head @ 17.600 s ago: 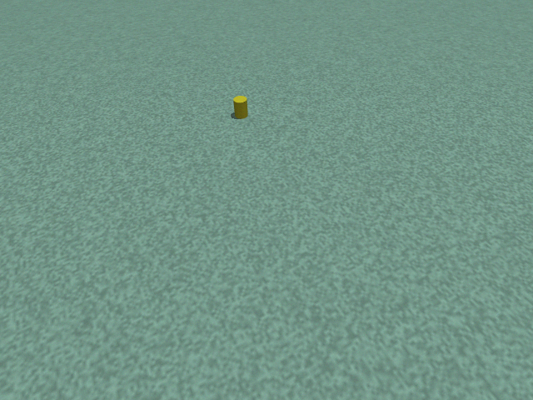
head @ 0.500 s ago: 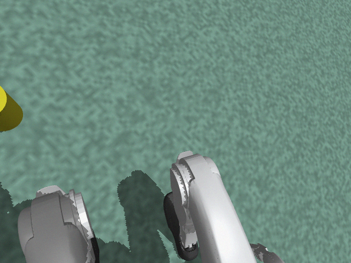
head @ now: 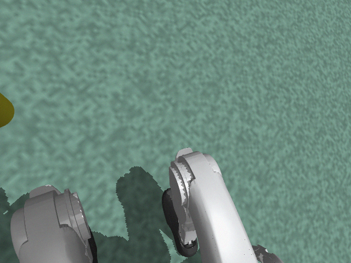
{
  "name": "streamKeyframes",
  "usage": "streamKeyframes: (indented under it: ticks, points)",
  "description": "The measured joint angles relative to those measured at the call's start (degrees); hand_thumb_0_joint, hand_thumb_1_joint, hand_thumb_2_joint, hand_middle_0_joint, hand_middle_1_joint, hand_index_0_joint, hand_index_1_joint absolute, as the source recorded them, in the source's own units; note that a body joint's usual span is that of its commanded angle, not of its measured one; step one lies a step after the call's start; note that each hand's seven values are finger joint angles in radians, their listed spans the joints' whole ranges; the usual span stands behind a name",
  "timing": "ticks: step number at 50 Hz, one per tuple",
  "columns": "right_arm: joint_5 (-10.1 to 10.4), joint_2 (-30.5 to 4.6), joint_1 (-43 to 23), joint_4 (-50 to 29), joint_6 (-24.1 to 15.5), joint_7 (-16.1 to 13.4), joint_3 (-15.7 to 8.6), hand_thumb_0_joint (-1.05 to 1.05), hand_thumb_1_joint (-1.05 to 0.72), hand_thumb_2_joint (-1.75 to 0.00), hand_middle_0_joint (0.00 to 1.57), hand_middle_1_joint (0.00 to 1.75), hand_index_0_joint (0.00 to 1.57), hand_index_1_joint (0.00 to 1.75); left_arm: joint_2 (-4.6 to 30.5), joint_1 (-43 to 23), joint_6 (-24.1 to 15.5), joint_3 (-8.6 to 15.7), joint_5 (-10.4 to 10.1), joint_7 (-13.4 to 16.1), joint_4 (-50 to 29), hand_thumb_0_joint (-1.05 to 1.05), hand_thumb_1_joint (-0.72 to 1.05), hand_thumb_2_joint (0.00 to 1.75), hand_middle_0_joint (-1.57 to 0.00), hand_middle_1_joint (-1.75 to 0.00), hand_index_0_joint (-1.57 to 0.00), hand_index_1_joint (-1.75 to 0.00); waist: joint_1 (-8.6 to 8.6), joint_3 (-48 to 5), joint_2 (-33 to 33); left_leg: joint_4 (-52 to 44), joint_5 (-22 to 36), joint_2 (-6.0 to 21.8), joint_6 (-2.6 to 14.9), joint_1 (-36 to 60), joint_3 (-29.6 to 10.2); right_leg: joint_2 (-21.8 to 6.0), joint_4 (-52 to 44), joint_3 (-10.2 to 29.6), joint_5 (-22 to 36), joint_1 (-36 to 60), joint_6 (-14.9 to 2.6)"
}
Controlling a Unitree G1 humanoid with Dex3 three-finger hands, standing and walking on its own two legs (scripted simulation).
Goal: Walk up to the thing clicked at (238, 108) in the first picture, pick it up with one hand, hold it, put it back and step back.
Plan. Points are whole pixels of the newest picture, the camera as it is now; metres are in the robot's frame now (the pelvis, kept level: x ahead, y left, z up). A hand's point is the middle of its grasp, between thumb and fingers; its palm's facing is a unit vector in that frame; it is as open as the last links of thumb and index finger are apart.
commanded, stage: rest palm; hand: left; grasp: from above
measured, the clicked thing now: out of the picture +0.52 +0.33 -0.26
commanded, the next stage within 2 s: close in 1.62 s
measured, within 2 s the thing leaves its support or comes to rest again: neither
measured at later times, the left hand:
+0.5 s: hand out of the picture +0.49 +0.32 -0.21, palm faces -0.45 -0.11 -0.89, open 13.7 cm
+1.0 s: hand out of the picture +0.50 +0.32 -0.22, palm faces -0.45 -0.12 -0.89, open 13.6 cm
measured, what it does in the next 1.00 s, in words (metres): stands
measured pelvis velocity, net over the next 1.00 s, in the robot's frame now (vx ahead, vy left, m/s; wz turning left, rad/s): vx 0.01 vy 0.01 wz -0.05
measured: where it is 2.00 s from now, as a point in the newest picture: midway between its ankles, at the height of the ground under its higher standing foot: (138, 251)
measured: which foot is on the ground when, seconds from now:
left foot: down 0.00-1.00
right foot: down 0.00-1.00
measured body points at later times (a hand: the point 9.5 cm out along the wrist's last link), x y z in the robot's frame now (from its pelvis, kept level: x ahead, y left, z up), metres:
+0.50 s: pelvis +0.00 +0.00 -0.01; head +0.28 +0.11 +0.33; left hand +0.51 +0.32 -0.16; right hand +0.04 -0.25 -0.08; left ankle +0.07 +0.14 -0.29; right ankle +0.11 -0.13 -0.29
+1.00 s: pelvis +0.01 +0.01 -0.01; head +0.29 +0.11 +0.33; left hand +0.52 +0.32 -0.17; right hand +0.04 -0.25 -0.07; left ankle +0.07 +0.14 -0.29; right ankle +0.11 -0.13 -0.29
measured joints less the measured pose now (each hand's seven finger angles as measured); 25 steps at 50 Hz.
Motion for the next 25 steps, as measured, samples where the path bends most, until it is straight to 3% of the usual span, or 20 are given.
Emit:
streamKeyframes:
  ticks: [9,25]
  points:
    - [-0.92,-0.38,-1.13,-1.06,-1.3,0.33,-0.2,0.0,-0.91,-0.89,0.2,0.3,0.2,0.3,-0.19,-1.06,-0.89,-0.07,2.32,4.29,1.09,0.0,-0.49,1.09,-0.11,-1.11,-0.11,-1.11,-0.59,0.41,-1.16,0.91,-0.55,-0.34,0.15,-0.36,-0.42,-0.17,0.47,-0.41,-0.69,0.25,-0.56]
    - [-2.04,0.28,-0.98,-1.11,-4.32,1.26,3.19,0.0,-0.9,-0.89,0.2,0.3,0.2,0.3,2.3,-2.08,0.9,1.61,2.87,10.22,8.31,0.0,-0.49,1.05,-0.09,-1.08,-0.1,-1.08,-3.41,2.33,-2.21,2.09,-1.48,0.42,0.37,-0.48,-1.16,0.78,0.78,-0.78,-0.57,-0.08,0.31]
